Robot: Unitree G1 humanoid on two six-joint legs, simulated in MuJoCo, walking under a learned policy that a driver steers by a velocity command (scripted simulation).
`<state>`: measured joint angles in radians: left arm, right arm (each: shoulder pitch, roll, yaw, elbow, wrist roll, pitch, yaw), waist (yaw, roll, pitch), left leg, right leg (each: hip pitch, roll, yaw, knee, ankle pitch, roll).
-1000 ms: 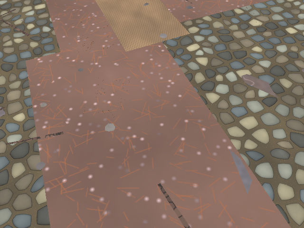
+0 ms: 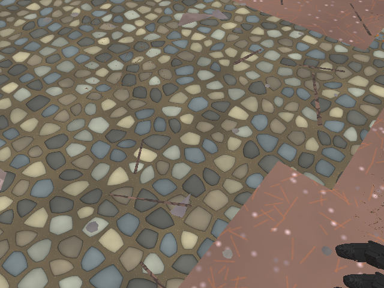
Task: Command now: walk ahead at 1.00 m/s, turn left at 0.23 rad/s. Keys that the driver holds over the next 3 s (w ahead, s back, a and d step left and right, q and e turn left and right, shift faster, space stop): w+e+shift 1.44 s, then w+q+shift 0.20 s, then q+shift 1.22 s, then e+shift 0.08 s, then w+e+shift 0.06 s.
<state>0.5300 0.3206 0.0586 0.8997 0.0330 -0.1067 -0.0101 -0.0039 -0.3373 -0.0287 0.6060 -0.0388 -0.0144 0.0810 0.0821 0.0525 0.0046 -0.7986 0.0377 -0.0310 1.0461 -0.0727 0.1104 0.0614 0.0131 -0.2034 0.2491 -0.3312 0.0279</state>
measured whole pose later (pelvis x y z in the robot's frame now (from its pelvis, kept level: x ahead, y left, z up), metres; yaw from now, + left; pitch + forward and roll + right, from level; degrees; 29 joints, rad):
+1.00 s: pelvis +0.91 -0.19 -0.02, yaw -44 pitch +3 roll +0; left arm 0.46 0.35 0.09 0.83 0.00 -0.06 -0.01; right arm -0.04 -0.27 0.04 0.57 -0.03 -0.08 0.01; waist 0.14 0.00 0.03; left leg -0.56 0.04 -0.07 0.50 -0.06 -0.02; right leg 0.08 0.17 0.31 0.44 -0.47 -0.15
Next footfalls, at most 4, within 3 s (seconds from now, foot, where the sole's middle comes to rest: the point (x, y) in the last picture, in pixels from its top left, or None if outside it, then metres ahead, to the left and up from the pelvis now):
0.14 left None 0.32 0.09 -0.77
0.58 right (254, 227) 0.72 -0.14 -0.77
1.02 left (268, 139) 1.17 -0.22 -0.77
1.48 right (368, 138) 1.21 -0.67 -0.77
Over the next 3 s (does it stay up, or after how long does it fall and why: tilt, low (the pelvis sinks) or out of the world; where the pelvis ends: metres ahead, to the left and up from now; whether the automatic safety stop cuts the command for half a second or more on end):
stays up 1.41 -1.03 0.01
